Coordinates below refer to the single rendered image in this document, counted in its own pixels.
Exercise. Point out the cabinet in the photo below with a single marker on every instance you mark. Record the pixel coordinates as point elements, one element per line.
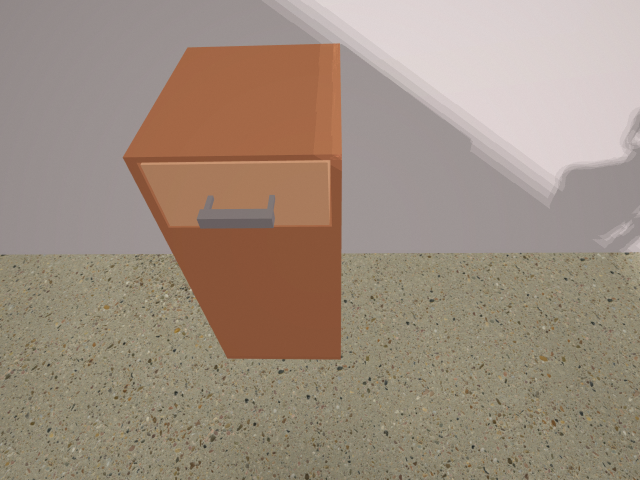
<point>267,293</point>

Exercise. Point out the drawer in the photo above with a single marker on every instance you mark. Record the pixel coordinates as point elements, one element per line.
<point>301,189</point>

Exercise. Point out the handle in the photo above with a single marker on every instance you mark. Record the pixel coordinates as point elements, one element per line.
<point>209,218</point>

